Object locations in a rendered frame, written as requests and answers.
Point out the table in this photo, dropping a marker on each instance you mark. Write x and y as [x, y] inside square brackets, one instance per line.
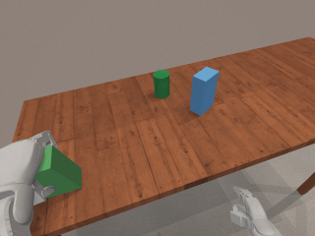
[135, 148]

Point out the robot left forearm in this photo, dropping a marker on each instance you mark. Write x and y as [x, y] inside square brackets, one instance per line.
[16, 209]

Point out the sponge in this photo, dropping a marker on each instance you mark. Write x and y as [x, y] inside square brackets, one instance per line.
[58, 170]

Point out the robot right hand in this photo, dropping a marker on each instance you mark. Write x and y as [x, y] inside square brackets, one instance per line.
[243, 215]

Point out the robot left hand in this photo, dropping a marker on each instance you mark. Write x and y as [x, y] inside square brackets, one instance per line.
[20, 161]

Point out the robot right forearm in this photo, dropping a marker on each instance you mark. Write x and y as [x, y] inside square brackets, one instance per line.
[263, 227]

